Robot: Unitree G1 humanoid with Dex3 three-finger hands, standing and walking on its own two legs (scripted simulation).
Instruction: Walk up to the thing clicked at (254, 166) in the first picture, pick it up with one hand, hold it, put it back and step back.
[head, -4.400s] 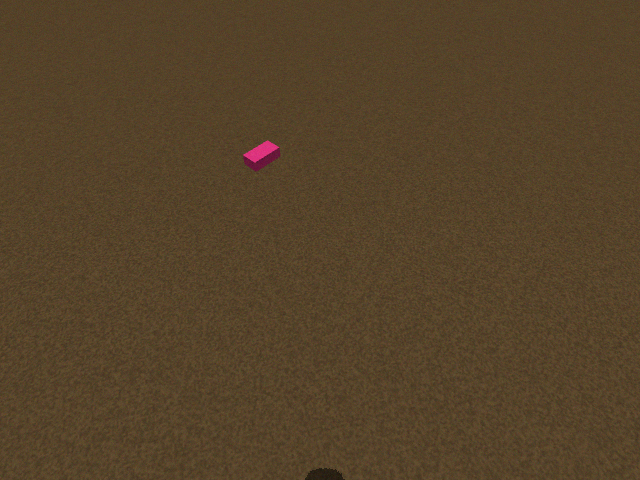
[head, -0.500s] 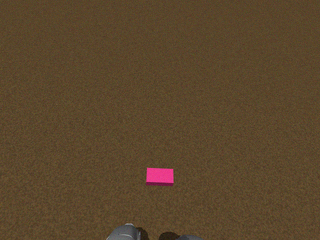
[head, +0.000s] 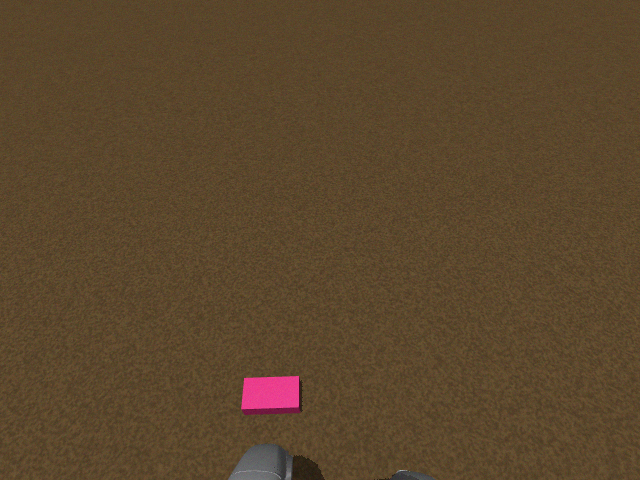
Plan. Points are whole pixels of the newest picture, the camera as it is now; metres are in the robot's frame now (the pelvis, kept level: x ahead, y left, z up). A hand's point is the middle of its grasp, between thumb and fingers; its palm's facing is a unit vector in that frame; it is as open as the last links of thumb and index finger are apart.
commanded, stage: walk up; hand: left
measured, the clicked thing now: (271, 395) +0.44 +0.20 -0.71
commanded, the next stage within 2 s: stand in 1.76 s
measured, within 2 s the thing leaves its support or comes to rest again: neither
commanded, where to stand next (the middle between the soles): +0.14 +0.01 m, yaw +4 degrees
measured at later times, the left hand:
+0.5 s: hand out of the picture +0.07 +0.28 -0.14, palm faces +0.12 -0.90 -0.43, open 7.4 cm
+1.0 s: hand out of the picture +0.04 +0.28 -0.13, palm faces +0.10 -0.93 -0.34, open 7.4 cm
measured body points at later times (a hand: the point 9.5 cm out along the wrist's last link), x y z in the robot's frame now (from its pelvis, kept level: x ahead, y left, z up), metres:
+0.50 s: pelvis +0.02 -0.01 +0.00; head +0.07 +0.00 +0.45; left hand +0.07 +0.33 -0.11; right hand +0.20 -0.30 -0.12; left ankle +0.03 +0.13 -0.71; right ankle +0.05 -0.14 -0.70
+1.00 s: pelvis +0.01 +0.01 +0.03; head +0.03 +0.02 +0.48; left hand +0.04 +0.32 -0.10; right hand +0.12 -0.29 -0.10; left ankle +0.03 +0.13 -0.71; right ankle +0.06 -0.14 -0.71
